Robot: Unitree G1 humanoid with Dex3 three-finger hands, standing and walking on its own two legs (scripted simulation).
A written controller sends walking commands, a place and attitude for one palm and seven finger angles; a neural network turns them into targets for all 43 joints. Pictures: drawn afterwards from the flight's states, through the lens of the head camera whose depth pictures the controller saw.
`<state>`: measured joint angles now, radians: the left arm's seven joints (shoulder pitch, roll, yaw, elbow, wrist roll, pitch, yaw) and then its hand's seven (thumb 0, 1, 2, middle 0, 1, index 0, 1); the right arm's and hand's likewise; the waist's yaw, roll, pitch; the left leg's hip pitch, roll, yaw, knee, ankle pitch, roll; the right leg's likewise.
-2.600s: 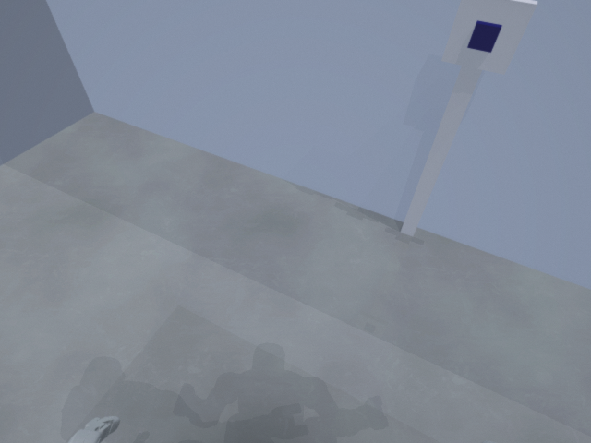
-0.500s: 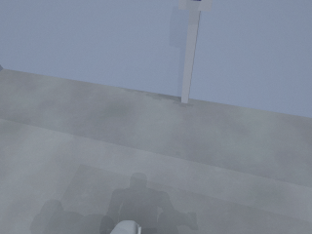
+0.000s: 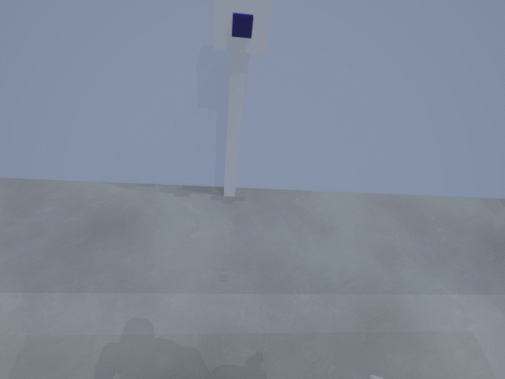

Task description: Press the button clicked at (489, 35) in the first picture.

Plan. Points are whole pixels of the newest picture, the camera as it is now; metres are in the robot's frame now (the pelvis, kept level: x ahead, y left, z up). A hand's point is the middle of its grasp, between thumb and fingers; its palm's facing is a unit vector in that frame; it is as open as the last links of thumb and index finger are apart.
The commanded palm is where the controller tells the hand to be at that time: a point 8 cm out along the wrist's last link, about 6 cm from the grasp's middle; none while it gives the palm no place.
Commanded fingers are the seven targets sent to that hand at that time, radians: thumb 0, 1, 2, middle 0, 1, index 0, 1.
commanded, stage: walk to a spot facing it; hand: left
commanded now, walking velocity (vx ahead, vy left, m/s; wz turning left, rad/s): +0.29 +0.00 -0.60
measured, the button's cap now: (242, 25) +1.09 +0.15 +0.11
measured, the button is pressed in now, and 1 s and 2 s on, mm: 0 0 0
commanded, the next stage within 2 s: none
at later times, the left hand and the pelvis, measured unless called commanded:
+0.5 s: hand (219, 281) +0.36 +0.09 -0.18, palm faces -0.39 -0.92 -0.10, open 7.4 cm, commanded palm none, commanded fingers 0.00 0.90 0.90 -0.20 -0.30 -0.20 -0.30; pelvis +0.17 -0.01 -0.02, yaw -18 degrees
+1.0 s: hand (206, 235) +0.47 +0.15 -0.18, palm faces -0.43 -0.86 -0.26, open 7.4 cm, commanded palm none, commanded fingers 0.00 0.90 0.90 -0.20 -0.30 -0.20 -0.30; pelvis +0.36 -0.04 -0.01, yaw -35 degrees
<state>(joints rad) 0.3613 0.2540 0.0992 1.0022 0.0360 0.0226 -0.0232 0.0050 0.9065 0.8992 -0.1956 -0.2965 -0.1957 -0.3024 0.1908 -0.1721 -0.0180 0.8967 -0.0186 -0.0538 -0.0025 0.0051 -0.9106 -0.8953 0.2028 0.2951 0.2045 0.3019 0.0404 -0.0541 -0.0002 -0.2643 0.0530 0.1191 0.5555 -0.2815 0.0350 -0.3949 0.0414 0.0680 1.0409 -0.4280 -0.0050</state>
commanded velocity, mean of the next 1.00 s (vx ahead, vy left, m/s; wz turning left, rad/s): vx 0.19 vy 0.00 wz -0.60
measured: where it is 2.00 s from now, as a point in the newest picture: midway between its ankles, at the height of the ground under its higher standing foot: (260, 343)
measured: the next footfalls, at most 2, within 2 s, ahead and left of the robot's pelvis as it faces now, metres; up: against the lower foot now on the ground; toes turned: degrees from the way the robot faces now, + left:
right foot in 0.52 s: +0.27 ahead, -0.11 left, +0.00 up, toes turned -28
left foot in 1.00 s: +0.53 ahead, +0.01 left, +0.00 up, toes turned -29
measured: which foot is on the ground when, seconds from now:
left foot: down 0.00-0.50, up 0.52-0.98, down 1.00-1.00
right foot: up 0.00-0.50, down 0.52-1.00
